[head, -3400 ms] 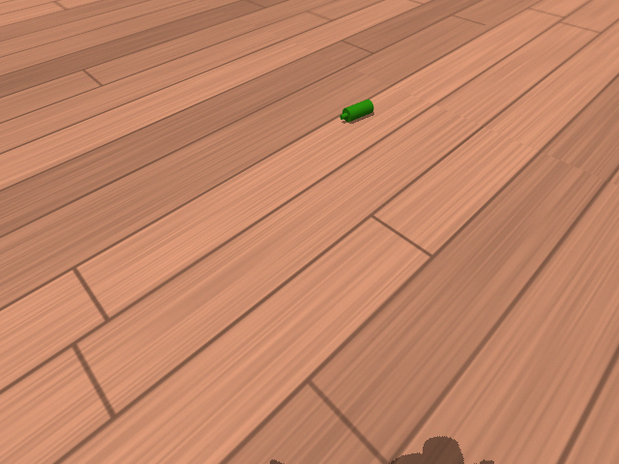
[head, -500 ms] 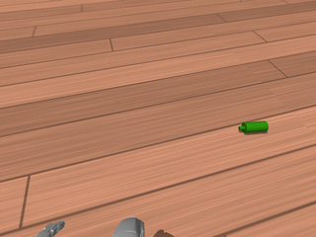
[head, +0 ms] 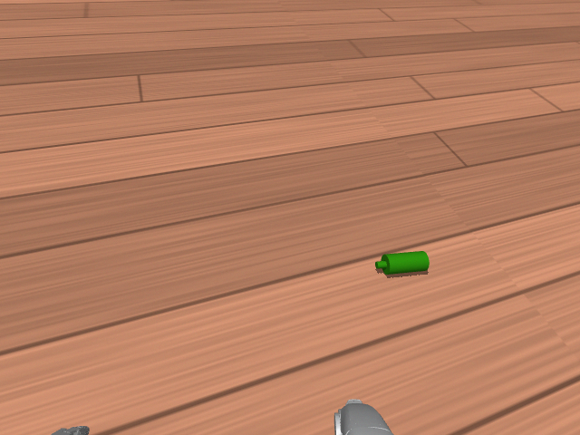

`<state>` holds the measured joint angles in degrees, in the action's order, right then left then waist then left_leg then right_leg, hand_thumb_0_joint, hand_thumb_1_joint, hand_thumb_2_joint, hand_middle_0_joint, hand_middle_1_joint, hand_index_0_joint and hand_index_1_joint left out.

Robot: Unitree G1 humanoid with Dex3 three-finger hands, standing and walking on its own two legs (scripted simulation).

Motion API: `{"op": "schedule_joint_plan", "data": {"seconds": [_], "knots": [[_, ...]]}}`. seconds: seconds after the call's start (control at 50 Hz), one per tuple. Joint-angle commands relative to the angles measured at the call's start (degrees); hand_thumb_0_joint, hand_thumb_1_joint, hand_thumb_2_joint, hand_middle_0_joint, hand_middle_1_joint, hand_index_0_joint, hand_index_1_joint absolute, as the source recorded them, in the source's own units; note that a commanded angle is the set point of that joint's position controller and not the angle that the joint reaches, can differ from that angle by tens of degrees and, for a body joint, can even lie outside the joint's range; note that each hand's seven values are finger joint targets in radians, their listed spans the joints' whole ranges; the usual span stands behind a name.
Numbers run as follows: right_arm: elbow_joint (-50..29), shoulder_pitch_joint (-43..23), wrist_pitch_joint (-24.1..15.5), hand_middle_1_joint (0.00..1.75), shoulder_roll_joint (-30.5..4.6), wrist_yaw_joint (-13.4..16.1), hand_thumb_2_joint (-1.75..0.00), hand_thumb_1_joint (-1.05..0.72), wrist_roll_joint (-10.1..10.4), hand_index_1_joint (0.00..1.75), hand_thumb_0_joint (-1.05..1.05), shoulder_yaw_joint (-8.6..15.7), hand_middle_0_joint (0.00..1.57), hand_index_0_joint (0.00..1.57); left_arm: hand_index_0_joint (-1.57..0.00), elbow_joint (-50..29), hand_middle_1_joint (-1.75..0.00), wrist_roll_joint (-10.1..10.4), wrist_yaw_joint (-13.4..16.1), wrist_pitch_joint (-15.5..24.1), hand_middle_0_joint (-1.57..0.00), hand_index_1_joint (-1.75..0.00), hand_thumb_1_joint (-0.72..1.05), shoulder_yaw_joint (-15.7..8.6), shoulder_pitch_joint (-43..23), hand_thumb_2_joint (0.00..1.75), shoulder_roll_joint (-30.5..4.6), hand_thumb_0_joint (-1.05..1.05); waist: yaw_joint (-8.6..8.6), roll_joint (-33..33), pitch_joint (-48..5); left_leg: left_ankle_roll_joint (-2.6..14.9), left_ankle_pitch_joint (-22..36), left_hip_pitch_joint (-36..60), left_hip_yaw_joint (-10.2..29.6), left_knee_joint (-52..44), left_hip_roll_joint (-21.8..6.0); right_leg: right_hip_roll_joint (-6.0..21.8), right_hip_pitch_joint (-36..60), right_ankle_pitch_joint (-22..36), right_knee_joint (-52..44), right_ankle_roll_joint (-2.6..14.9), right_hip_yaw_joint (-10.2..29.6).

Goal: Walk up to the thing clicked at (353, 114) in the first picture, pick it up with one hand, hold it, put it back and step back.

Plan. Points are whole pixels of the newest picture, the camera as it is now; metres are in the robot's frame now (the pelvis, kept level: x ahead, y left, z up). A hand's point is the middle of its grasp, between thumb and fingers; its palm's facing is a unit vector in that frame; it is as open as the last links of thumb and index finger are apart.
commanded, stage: walk up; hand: left
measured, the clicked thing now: (400, 263) +0.84 -0.52 -0.71
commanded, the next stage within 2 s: none
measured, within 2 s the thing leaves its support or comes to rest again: neither
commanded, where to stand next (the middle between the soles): +0.53 -0.78 m, yaw +8 degrees
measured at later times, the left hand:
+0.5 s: hand (225, 424) +0.17 +0.10 -0.16, palm faces +0.01 -0.95 -0.30, open 7.4 cm
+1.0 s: hand (343, 357) +0.26 -0.09 -0.14, palm faces +0.07 -0.93 -0.37, open 7.4 cm
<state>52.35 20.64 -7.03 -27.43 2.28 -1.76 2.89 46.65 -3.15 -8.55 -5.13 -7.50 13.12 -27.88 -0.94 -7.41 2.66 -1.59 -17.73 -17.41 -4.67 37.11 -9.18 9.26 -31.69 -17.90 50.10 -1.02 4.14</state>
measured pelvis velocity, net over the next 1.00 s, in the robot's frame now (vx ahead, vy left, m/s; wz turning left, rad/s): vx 0.22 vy -0.38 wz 0.05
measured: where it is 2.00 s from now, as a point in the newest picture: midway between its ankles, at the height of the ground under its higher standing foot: (477, 363)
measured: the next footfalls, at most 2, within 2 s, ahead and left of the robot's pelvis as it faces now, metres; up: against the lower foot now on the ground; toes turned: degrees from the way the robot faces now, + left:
right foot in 0.06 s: +0.14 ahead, -0.22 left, +0.00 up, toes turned -4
left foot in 0.42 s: +0.25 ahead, -0.07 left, +0.00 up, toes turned +10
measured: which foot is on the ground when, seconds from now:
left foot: down 0.00-0.08, up 0.10-0.40, down 0.42-0.84, up 0.86-1.00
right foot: up 0.00-0.04, down 0.06-0.42, up 0.44-0.80, down 0.82-1.00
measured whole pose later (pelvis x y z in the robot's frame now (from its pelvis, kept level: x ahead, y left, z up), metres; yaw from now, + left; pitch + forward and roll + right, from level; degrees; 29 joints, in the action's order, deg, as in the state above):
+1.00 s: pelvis +0.22 -0.38 -0.01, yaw +3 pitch -2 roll +0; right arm 58.4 16.5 -3.8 -28.4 4.8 -0.3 3.5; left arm 46.5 -3.1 -4.9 -2.7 -6.3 16.7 -24.1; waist 2.6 0.1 2.7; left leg 2.5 -26.3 -32.8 -2.0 63.0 -3.8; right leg 1.9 -20.4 -21.4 43.3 1.3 -4.4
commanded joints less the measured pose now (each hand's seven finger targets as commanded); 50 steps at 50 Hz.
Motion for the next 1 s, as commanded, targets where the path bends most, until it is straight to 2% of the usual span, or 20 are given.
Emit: {"op": "schedule_joint_plan", "data": {"seconds": [0.0, 0.04, 0.06, 0.08, 0.18, 0.28, 0.34, 0.36, 0.38, 0.4, 0.42, 0.52, 0.68, 0.74, 0.78, 0.8, 0.82, 0.84, 0.92, 0.98], "knots": [[-3.39, -6.39, 0.02, 0.3, -20.95, 1.49, -0.9, -0.9, 0.3, 0.3, 0.0, 5.91, 0.2, 0.2, -0.2, -3.02, -0.3, 0.94, 0.41, 2.35, -0.2, -0.3, 0.9, -3.54, 2.71, 0.9, -8.98, 0.0, 4.94, 18.16, -3.64, 10.08, -11.58, -9.84, 4.32, -11.07, -7.45, -3.5, 15.34, 1.43, -9.09, 1.27, -7.95], [-2.61, -3.93, 1.28, 0.3, -13.11, 2.0, -0.9, -0.9, -0.21, 0.3, 0.0, 3.43, 0.2, 0.2, -0.2, 0.84, -0.3, -0.3, 1.64, 3.36, -0.2, -0.3, 0.9, -5.45, 12.28, 0.9, -12.92, 0.0, 9.86, -0.33, -7.07, 7.22, -10.72, -18.34, -3.5, 15.64, 0.33, -6.67, 28.38, -6.06, -17.13, 2.48, -6.92], [-4.56, -4.07, 1.41, 0.3, -7.41, 2.12, -0.9, -0.9, 0.9, 0.3, 0.0, 1.29, 0.2, 0.2, -0.2, -0.42, -0.3, -0.96, 2.62, 4.01, -0.2, -0.3, 0.9, -6.15, 13.9, 0.9, -18.52, 0.0, 11.28, -16.21, -3.9, 4.69, -18.08, -33.33, -3.97, 30.8, 7.92, 5.81, 28.89, -17.46, -31.5, 6.62, 17.81], [-5.06, -5.91, 1.8, 0.3, -11.65, 3.19, -0.9, -0.9, 1.42, 0.3, 0.0, 2.82, 0.2, 0.2, -0.2, -2.98, -0.3, -0.01, 3.29, 4.4, -0.2, -0.3, 0.9, -5.82, 7.04, 0.9, -21.54, 0.0, 8.81, -12.69, -1.84, 4.23, -16.52, -34.23, 2.9, 34.64, 5.53, 12.08, 24.81, -22.92, -38.83, 12.65, 29.67], [3.05, 2.37, 0.41, 0.3, -13.13, 2.22, -0.9, -0.9, 1.83, 0.3, 0.0, 2.69, 0.2, 0.2, -0.2, -4.66, -0.3, 0.87, 4.57, 5.07, -0.2, -0.3, 0.9, -3.4, -0.3, 0.9, -12.76, 0.0, 2.85, -6.65, -0.86, 4.1, -8.25, -22.11, 2.06, 21.95, 3.21, 4.28, 19.84, -1.9, -28.32, 15.29, 9.46], [2.07, 2.79, 0.49, 0.3, -11.42, 1.79, -0.9, -0.9, 1.67, 0.3, 0.0, 2.76, 0.2, 0.2, -0.2, -7.7, -0.3, 0.05, 4.45, 4.94, -0.2, -0.3, 0.9, -1.93, -0.72, 0.9, -9.99, 0.0, 3.41, -3.53, -0.12, 4.38, -3.82, -14.1, -0.82, 10.83, 5.72, 4.93, 16.99, 2.0, -30.09, 15.66, 6.69], [2.69, 9.17, -0.34, 0.3, -10.53, 2.24, -0.9, -0.9, 1.97, 0.3, 0.0, 3.14, 0.2, 0.2, -0.2, -10.21, -0.3, -0.04, 4.06, 4.03, -0.2, -0.3, 0.9, -0.79, -4.91, 0.9, -8.71, 0.0, -1.04, 1.22, -2.31, 4.85, 7.73, 2.5, -1.45, -2.55, 7.13, 2.86, 9.94, 6.6, -22.81, 12.93, 0.79], [3.14, 12.31, -0.54, 0.3, -12.11, 2.81, -0.9, -0.9, 1.46, 0.3, 0.0, 3.97, 0.2, 0.2, -0.2, -10.81, -0.3, 0.44, 3.85, 4.06, -0.2, -0.3, 0.9, 0.15, -3.96, 0.9, -6.78, 0.0, -3.09, 5.49, -4.48, 4.93, 11.02, 12.98, 1.62, -6.68, 6.21, 0.03, 4.63, 11.92, -13.89, 10.44, -2.51], [2.74, 15.42, -0.65, 0.3, -15.77, 3.68, -0.9, -0.9, 0.53, 0.3, 0.0, 5.33, 0.2, 0.2, -0.2, -11.42, -0.3, 0.78, 3.86, 4.28, -0.2, -0.3, 0.9, 1.03, -1.6, 0.9, -3.95, 0.0, -4.6, 15.02, -7.54, 7.1, 4.53, 21.06, 16.43, -13.64, -2.55, -5.1, -2.56, 6.72, -0.39, 6.3, -6.11], [0.61, 14.14, -0.41, 0.3, -20.18, 4.42, -0.9, -0.9, -0.09, 0.3, 0.0, 6.3, 0.2, 0.2, -0.2, -11.28, -0.3, 0.33, 4.06, 3.68, -0.2, -0.3, 0.9, 0.62, 0.9, 0.9, -3.42, 0.0, -2.79, 17.53, -7.64, 12.15, -5.09, 23.41, 41.14, -19.31, -16.69, -10.52, -13.05, -10.18, 11.04, 2.36, -2.47], [-1.72, 9.29, -0.05, 0.3, -21.64, 4.66, -0.9, -0.9, 1.85, 0.3, 0.0, 6.7, 0.2, 0.2, -0.2, -9.84, -0.3, -0.43, 4.47, 2.36, -0.2, -0.3, 0.9, -1.07, 2.99, 0.9, -10.3, 0.0, -2.14, 8.04, -7.16, 17.15, -15.01, 18.35, 47.74, -21.24, -22.15, -7.71, -13.5, -12.46, 17.72, 1.04, 3.91], [-2.11, 0.22, -0.53, 0.3, -16.17, 3.52, -0.9, -0.9, 1.15, 0.3, 0.0, 4.68, 0.2, 0.2, -0.2, -6.05, -0.3, -0.26, 3.15, 1.53, -0.2, -0.3, 0.9, -2.34, 4.63, 0.9, -10.45, 0.0, 1.99, 11.09, -0.01, 12.99, -12.06, -0.66, 20.1, -19.51, -10.17, -4.05, -5.55, -2.45, 16.78, 0.58, 4.78], [-2.09, -0.62, -0.38, 0.3, -21.38, 2.35, -0.9, -0.9, -0.2, 0.3, 0.0, 6.6, 0.2, 0.2, -0.2, -6.15, -0.3, 0.05, 1.07, 0.53, -0.2, -0.3, 0.9, -3.06, -1.63, 0.9, -9.38, 0.0, 0.03, 18.44, 0.37, 12.75, -20.47, -5.25, 13.37, -17.59, -8.91, -1.63, -3.17, -3.3, 5.16, -0.48, -1.73], [-2.32, -5.55, 0.39, 0.3, -22.66, 2.56, -0.9, -0.9, -0.26, 0.3, 0.0, 6.95, 0.2, 0.2, -0.2, -4.91, -0.3, 0.52, 0.99, 0.76, -0.2, -0.3, 0.9, -3.56, 1.46, 0.9, -9.24, 0.0, 3.09, 20.77, -2.13, 11.27, -18.71, -10.04, 9.49, -14.02, -9.09, -2.21, 7.76, -4.96, -1.59, 0.75, -4.82], [-1.49, -6.22, 1.58, 0.3, -18.77, 2.76, -0.9, -0.9, -0.96, 0.3, 0.0, 5.64, 0.2, 0.2, -0.2, -0.55, -0.3, 0.2, 1.66, 1.41, -0.2, -0.3, 0.9, -4.74, 10.1, 0.9, -9.93, 0.0, 7.28, 10.69, -5.02, 8.56, -20.53, -17.6, 2.62, 0.12, -3.58, -7.2, 22.59, -3.42, -9.49, 0.93, -9.69], [-1.19, -4.7, 2.29, 0.3, -13.52, 3.02, -0.9, -0.9, -1.09, 0.3, 0.0, 4.07, 0.2, 0.2, -0.2, 1.0, -0.3, -0.77, 2.38, 1.83, -0.2, -0.3, 0.9, -5.71, 15.52, 0.9, -12.8, 0.0, 10.39, -2.54, -5.39, 6.58, -21.67, -24.48, -3.22, 16.39, 1.35, -7.42, 28.06, -8.74, -15.74, 2.16, -7.22], [-2.74, -5.97, 2.66, 0.3, -7.75, 3.12, -0.9, -0.9, -0.03, 0.3, 0.0, 1.79, 0.2, 0.2, -0.2, -0.6, -0.3, -1.39, 3.25, 2.44, -0.2, -0.3, 0.9, -5.76, 16.66, 0.9, -16.45, 0.0, 12.2, -14.41, -0.8, 4.14, -20.64, -36.98, -2.47, 33.91, 8.22, 3.21, 23.79, -25.38, -29.12, 5.89, 16.8], [-4.09, -8.19, 2.72, 0.3, -11.23, 4.23, -0.9, -0.9, 1.15, 0.3, 0.0, 3.43, 0.2, 0.2, -0.2, -4.26, -0.3, -0.49, 4.01, 3.07, -0.2, -0.3, 0.9, -5.49, 7.39, 0.9, -20.37, 0.0, 8.44, -11.91, 1.83, 4.05, -16.27, -36.85, 5.91, 36.56, 7.47, 9.87, 18.65, -29.93, -40.44, 10.46, 31.06], [2.99, -0.63, 1.35, 0.3, -14.83, 3.44, -0.9, -0.9, 2.02, 0.3, 0.0, 3.43, 0.2, 0.2, -0.2, -4.98, -0.3, 0.45, 5.08, 4.08, -0.2, -0.3, 0.9, -4.08, 0.65, 0.9, -14.87, 0.0, 2.67, -6.39, 2.25, 4.22, -8.47, -26.68, 4.95, 27.45, 3.6, 5.39, 17.36, -12.35, -30.06, 13.03, 15.74], [3.91, 1.27, 1.0, 0.3, -12.81, 2.67, -0.9, -0.9, 1.45, 0.3, 0.0, 3.18, 0.2, 0.2, -0.2, -5.99, -0.3, 0.24, 5.0, 4.28, -0.2, -0.3, 0.9, -2.41, 0.76, 0.9, -10.8, 0.0, 2.9, -5.07, 3.27, 3.87, -8.28, -17.9, 0.36, 18.46, 5.48, 4.01, 13.51, -2.24, -29.24, 15.03, 9.72]]}}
